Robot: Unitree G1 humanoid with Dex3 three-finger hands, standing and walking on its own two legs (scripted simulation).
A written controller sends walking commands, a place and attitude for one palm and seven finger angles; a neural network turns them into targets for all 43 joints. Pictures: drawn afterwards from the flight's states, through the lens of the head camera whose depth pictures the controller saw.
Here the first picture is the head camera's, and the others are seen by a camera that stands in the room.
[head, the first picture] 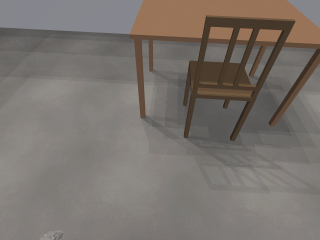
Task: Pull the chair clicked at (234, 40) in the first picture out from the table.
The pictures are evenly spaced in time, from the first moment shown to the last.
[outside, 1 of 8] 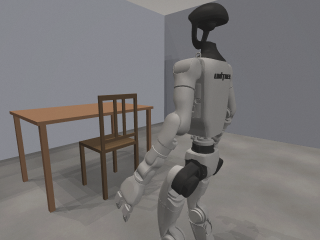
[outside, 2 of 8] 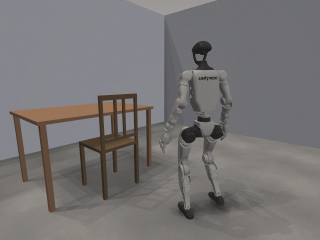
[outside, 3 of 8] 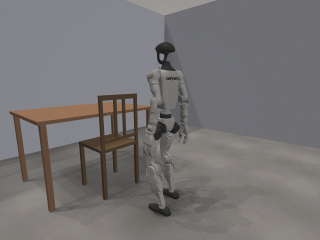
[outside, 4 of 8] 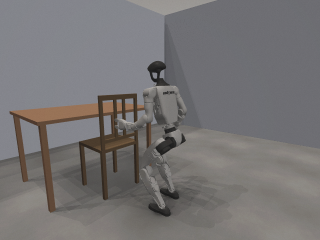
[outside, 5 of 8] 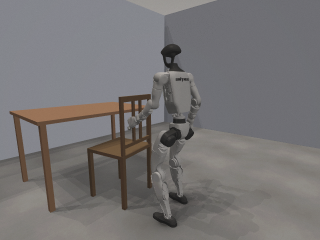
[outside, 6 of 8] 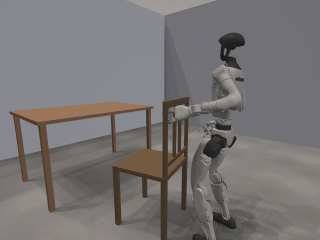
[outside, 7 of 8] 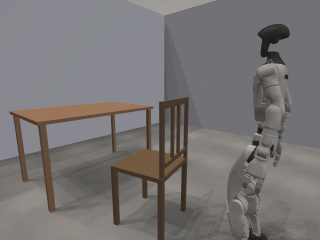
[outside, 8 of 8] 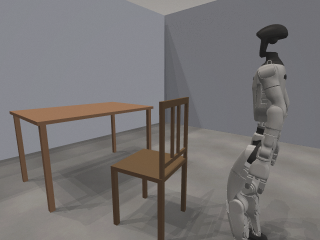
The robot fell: no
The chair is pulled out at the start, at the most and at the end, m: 0.00 0.66 0.65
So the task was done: yes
